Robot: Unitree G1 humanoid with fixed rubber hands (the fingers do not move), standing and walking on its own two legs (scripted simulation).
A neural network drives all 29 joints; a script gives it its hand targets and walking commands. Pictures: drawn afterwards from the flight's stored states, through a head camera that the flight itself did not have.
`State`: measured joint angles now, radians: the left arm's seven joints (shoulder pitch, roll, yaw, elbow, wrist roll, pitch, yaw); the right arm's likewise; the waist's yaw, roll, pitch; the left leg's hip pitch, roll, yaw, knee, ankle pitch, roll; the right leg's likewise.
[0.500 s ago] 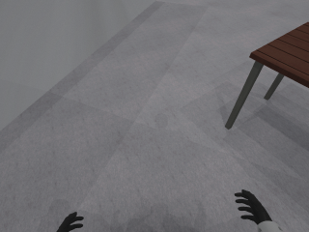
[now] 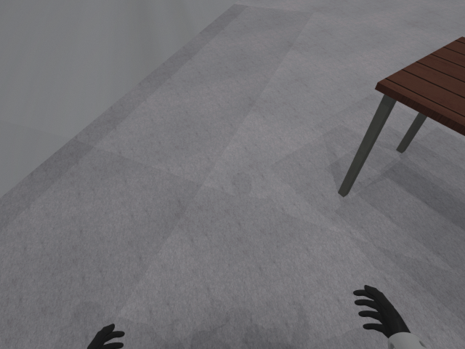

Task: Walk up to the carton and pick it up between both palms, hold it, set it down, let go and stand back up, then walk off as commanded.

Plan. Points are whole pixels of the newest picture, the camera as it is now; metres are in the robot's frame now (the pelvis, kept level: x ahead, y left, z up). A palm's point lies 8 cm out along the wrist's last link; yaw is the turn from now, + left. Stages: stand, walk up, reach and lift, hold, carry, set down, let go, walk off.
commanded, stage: stand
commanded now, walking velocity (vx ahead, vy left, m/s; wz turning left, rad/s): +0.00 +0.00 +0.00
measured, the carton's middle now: out of the picture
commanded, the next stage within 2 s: none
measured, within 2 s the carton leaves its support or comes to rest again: neither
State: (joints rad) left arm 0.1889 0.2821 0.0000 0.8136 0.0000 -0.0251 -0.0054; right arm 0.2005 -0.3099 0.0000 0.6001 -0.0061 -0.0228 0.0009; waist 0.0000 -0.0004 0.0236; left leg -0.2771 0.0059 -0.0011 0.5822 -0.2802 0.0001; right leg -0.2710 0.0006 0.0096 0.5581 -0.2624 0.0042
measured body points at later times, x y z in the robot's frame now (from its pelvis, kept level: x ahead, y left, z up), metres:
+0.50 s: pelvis +0.00 +0.00 +0.00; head +0.00 +0.00 +0.45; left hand +0.12 +0.26 -0.12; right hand +0.16 -0.27 -0.07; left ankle +0.02 +0.12 -0.73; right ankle +0.02 -0.13 -0.73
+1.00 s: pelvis +0.00 +0.00 +0.00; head +0.01 +0.00 +0.45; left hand +0.12 +0.27 -0.12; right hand +0.16 -0.27 -0.08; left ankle +0.02 +0.12 -0.73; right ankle +0.02 -0.13 -0.73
